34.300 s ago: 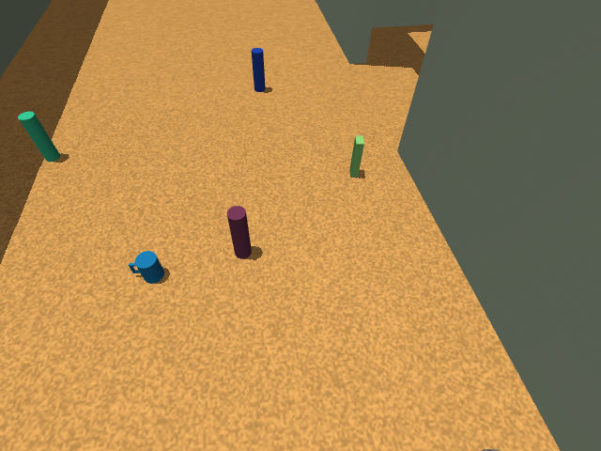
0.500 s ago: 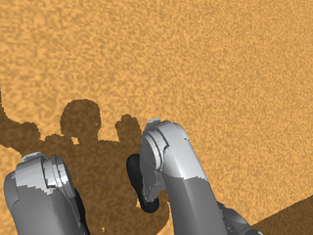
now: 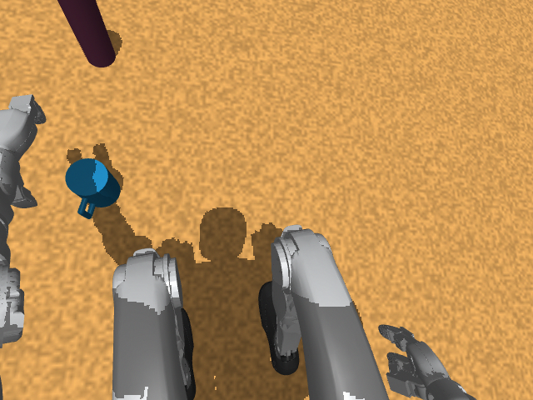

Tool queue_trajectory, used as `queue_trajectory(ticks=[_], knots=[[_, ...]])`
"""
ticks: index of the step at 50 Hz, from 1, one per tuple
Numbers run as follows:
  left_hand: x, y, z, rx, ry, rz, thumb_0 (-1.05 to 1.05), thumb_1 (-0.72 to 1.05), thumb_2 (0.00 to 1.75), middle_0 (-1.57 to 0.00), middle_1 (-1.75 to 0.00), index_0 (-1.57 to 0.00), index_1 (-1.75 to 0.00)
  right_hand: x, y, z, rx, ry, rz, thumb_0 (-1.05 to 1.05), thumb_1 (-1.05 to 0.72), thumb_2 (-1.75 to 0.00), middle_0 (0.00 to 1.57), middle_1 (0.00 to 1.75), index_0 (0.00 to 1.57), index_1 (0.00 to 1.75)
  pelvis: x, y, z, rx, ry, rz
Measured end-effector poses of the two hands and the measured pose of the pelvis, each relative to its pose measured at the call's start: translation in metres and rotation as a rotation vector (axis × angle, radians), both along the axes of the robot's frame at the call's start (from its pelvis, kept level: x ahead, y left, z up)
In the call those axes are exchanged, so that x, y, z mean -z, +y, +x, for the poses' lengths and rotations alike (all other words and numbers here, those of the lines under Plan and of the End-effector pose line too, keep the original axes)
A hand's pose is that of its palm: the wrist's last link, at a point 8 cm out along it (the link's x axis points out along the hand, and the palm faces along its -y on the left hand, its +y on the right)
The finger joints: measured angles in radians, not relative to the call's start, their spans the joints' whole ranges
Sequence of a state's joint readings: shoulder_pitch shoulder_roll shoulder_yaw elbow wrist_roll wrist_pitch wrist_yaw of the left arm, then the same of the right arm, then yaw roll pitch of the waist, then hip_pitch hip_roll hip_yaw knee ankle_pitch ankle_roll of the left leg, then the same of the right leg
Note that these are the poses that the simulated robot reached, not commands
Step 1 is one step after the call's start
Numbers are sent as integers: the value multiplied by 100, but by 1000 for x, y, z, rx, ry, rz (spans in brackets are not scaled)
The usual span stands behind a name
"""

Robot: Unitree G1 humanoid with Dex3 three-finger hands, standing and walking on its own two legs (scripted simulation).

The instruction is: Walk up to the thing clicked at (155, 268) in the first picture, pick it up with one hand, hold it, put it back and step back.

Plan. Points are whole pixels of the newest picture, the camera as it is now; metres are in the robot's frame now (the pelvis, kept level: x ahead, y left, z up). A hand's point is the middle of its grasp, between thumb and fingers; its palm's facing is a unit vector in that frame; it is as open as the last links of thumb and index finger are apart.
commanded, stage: withdraw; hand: left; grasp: from above
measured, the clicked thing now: (92, 191) +0.48 +0.27 -0.34
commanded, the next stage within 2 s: home in 0.26 s
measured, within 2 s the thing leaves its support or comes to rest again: neither
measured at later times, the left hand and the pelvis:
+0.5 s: hand (78, 163) +0.50 +0.26 -0.22, palm faces -0.37 -0.05 -0.93, open 13.7 cm; pelvis +0.00 +0.00 -0.06, yaw -1 degrees
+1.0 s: hand (34, 212) +0.37 +0.24 -0.03, palm faces -0.27 -0.69 -0.68, open 8.2 cm; pelvis +0.01 +0.00 +0.09, yaw +2 degrees
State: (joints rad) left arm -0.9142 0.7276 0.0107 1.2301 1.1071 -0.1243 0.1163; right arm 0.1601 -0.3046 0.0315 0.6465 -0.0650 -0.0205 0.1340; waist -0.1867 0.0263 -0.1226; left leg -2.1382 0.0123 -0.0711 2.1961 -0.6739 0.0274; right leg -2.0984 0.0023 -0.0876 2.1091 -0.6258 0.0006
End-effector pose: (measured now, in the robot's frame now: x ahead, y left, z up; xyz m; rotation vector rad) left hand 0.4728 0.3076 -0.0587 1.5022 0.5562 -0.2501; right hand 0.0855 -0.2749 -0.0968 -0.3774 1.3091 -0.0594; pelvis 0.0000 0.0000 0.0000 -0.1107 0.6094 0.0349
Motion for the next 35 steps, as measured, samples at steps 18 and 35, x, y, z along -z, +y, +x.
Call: queue_trajectory(ticks=[18, 35], knots=[[82, -46, 13, 166, -56, -37, 0, -55, 103, -10, -103, -9, -104, 20, 1, -58, 10, 131, -86, 0, -91, -91, 20, 30, 20, 30, 42, 4, -8, 1, -18, -23], [47, -36, 18, -112, -140, -145, 0, -11, 84, -22, -61, -21, -62, 31, 28, -74, 140, 177, 72, 0, -89, -90, 20, 30, 21, 30, 26, 1, 7, 7, 33, -4]])
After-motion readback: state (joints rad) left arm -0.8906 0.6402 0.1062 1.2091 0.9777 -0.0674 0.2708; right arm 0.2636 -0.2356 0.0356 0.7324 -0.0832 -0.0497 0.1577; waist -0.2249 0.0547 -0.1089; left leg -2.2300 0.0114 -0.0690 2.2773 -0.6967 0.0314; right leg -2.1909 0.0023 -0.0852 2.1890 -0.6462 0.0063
